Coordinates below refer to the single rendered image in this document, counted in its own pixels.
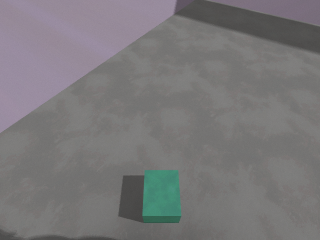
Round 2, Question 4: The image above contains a carton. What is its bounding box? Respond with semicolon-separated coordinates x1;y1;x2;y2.
142;170;182;223

